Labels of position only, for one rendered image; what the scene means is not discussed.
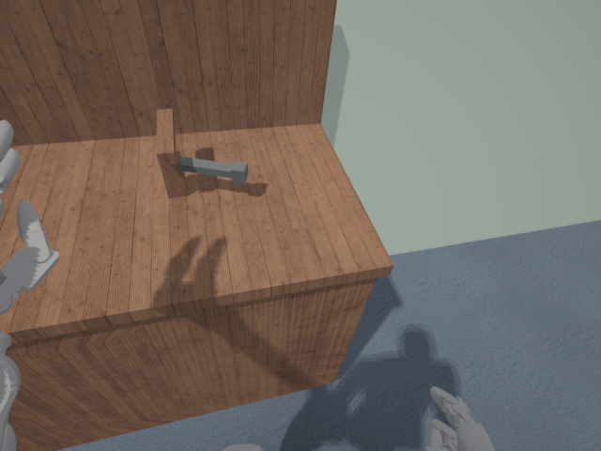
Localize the left robot hand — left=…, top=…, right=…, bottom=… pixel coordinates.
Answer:
left=0, top=120, right=59, bottom=314

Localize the counter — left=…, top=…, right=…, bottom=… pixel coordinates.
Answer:
left=0, top=0, right=393, bottom=451

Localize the left robot forearm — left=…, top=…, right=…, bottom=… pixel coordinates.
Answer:
left=0, top=332, right=21, bottom=451

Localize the right robot hand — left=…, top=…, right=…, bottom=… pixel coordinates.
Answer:
left=425, top=386, right=495, bottom=451

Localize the tap lever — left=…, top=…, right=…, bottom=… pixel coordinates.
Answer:
left=179, top=157, right=248, bottom=183

